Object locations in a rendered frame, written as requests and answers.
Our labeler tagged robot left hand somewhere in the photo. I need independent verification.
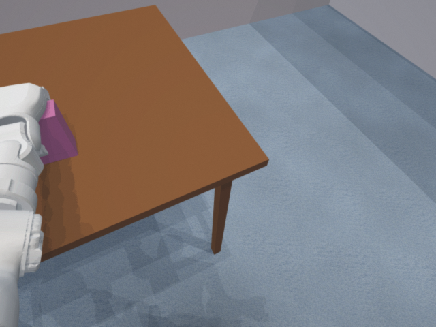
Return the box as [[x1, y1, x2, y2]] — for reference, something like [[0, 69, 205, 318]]
[[0, 83, 51, 157]]

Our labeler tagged table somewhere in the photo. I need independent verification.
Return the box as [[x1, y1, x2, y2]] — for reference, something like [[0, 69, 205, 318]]
[[0, 5, 269, 262]]

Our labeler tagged left robot forearm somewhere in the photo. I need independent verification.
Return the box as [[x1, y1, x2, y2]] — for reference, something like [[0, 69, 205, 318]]
[[0, 112, 44, 214]]

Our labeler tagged left robot upper arm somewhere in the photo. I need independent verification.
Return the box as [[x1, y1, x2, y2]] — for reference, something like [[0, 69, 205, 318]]
[[0, 210, 44, 327]]

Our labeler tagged sponge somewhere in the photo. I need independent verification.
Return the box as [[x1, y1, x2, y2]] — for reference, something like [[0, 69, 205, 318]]
[[38, 99, 78, 165]]

